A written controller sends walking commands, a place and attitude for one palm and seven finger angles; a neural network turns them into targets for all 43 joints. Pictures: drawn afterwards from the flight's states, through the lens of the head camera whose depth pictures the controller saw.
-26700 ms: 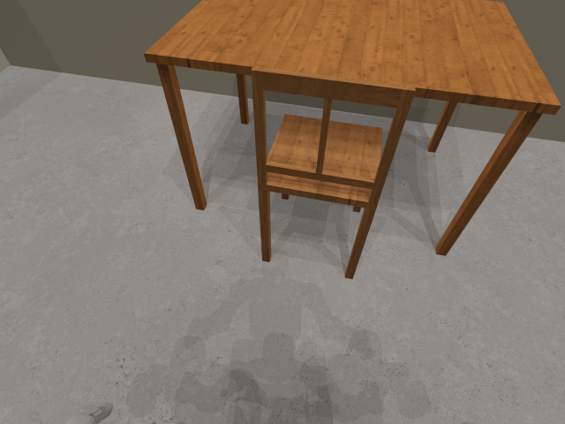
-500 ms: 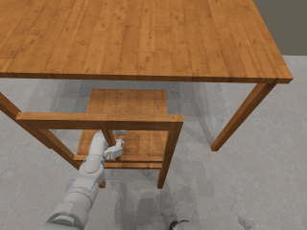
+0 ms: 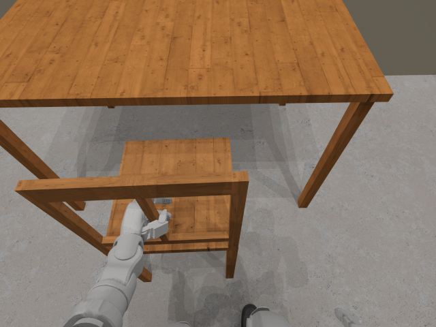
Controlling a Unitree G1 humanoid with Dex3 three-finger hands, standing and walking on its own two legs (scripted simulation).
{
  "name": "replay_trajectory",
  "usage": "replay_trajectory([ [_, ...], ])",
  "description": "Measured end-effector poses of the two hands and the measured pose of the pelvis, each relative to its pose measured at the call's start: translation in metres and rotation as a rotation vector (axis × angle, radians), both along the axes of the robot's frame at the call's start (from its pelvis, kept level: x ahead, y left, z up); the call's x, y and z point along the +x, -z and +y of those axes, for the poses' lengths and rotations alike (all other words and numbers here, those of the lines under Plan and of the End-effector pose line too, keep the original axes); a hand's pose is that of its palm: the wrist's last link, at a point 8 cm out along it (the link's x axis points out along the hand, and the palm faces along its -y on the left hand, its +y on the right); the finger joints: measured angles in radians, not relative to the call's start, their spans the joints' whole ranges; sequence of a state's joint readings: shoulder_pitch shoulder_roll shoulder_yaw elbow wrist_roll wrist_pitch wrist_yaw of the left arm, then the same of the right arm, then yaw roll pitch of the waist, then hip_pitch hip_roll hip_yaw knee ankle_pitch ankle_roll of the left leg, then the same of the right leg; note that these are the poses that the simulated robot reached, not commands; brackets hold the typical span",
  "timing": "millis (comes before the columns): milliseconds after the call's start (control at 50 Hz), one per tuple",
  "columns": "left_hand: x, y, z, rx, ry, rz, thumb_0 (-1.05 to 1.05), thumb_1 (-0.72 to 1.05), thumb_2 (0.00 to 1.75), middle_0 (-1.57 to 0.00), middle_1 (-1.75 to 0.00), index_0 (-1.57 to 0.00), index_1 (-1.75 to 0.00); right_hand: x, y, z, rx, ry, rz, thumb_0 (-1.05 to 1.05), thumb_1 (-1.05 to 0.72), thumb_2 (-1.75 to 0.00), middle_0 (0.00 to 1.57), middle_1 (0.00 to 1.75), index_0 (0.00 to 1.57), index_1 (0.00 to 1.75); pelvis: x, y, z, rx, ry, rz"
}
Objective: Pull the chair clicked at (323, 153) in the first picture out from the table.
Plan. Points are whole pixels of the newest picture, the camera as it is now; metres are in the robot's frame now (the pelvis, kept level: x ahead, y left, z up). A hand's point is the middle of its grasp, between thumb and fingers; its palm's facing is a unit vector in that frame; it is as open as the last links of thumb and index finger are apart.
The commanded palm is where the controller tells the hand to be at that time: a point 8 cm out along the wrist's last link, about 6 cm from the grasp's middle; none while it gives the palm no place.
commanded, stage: step backward, pulling the chair out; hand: left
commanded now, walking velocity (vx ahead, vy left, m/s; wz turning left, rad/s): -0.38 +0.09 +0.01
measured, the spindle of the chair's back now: (155, 219) +0.34 +0.15 -0.09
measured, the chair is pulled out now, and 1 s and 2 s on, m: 0.12 0.25 0.54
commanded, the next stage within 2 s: stop walking, hand still on the chair in 1.86 s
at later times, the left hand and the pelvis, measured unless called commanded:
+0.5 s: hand (159, 249) +0.27 +0.13 -0.07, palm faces +0.01 -0.98 -0.18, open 5.1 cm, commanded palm +0.24 +0.18 -0.06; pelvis -0.06 +0.00 -0.01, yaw +0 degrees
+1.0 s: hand (151, 290) +0.19 +0.13 -0.07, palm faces -0.03 -0.98 -0.17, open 5.1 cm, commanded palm +0.17 +0.19 -0.06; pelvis -0.14 +0.01 +0.00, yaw -2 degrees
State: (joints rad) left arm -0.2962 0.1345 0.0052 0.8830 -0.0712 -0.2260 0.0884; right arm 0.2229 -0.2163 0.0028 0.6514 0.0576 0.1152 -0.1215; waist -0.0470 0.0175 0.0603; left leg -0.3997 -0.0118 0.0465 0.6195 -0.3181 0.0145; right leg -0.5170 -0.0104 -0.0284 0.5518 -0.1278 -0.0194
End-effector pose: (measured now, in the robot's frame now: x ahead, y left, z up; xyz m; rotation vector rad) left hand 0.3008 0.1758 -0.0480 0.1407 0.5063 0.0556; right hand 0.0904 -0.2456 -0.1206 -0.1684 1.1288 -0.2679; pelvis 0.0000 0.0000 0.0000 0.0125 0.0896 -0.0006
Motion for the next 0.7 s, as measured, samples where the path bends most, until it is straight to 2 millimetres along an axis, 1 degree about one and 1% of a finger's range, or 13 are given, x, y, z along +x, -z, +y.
replay_trajectory([
  [60,-0.01,-0.001,-0.003,0.001,0.001,0.008,0.04,0.74,0.82,-0.41,-1.23,-0.49,-1.45,-0.009,-0.003,-0.004,-0.01,-0.01,0.0,0.01,-0.9,-0.9,0.21,0.3,0.2,0.3,-0.01,-0.002,0.001,-0.002,-0.015,-0.007],
  [160,-0.025,-0.001,-0.004,-0.005,0.02,0.017,0.04,0.75,0.81,-0.39,-1.24,-0.49,-1.45,-0.028,-0.011,-0.01,-0.055,-0.027,0.005,0.01,-0.9,-0.9,0.21,0.3,0.2,0.3,-0.027,-0.004,0.01,-0.001,-0.039,-0.026],
  [260,-0.04,-0.001,0.0,-0.004,0.047,0.013,0.04,0.74,0.81,-0.39,-1.25,-0.49,-1.45,-0.04,-0.014,-0.005,-0.079,-0.014,-0.019,0.01,-0.9,-0.9,0.2,0.3,0.2,0.3,-0.037,-0.002,0.019,-0.005,-0.015,-0.045],
  [360,-0.047,0.0,0.004,0.009,0.045,-0.006,0.04,0.73,0.84,-0.4,-1.28,-0.49,-1.45,-0.042,-0.004,0.01,-0.04,-0.043,-0.035,0.01,-0.9,-0.9,0.2,0.3,0.2,0.3,-0.043,0.004,0.013,0.004,-0.014,-0.052],
  [460,-0.05,0.0,0.003,0.025,0.023,-0.011,0.03,0.72,0.84,-0.42,-1.28,-0.49,-1.45,-0.043,0.007,0.018,0.022,-0.063,-0.059,0.01,-0.9,-0.9,0.21,0.3,0.2,0.3,-0.06,0.007,0.003,-0.01,0.0,-0.056],
  [520,-0.056,-0.001,0.001,0.028,0.011,-0.01,0.03,0.72,0.84,-0.43,-1.27,-0.49,-1.45,-0.049,0.007,0.014,0.035,-0.047,-0.069,0.01,-0.9,-0.9,0.21,0.3,0.2,0.3,-0.066,0.006,0.0,-0.006,-0.003,-0.05],
  [560,-0.061,-0.001,0.0,0.026,0.008,-0.004,0.03,0.72,0.83,-0.42,-1.27,-0.49,-1.45,-0.054,0.005,0.009,0.024,-0.041,-0.066,0.01,-0.9,-0.9,0.21,0.3,0.2,0.3,-0.07,0.003,0.001,-0.001,-0.006,-0.045],
  [640,-0.071,-0.002,-0.001,0.016,0.025,0.013,0.03,0.73,0.82,-0.39,-1.28,-0.49,-1.45,-0.069,-0.004,0.0,-0.026,-0.046,-0.044,0.01,-0.9,-0.9,0.21,0.3,0.2,0.3,-0.08,-0.001,0.011,0.012,-0.023,-0.036],
  [700,-0.078,-0.001,0.002,0.004,0.057,0.005,0.03,0.73,0.82,-0.38,-1.3,-0.49,-1.45,-0.08,-0.009,-0.004,-0.084,-0.051,-0.033,0.01,-0.9,-0.9,0.21,0.3,0.2,0.3,-0.089,0.0,0.022,0.002,-0.043,-0.029],
])
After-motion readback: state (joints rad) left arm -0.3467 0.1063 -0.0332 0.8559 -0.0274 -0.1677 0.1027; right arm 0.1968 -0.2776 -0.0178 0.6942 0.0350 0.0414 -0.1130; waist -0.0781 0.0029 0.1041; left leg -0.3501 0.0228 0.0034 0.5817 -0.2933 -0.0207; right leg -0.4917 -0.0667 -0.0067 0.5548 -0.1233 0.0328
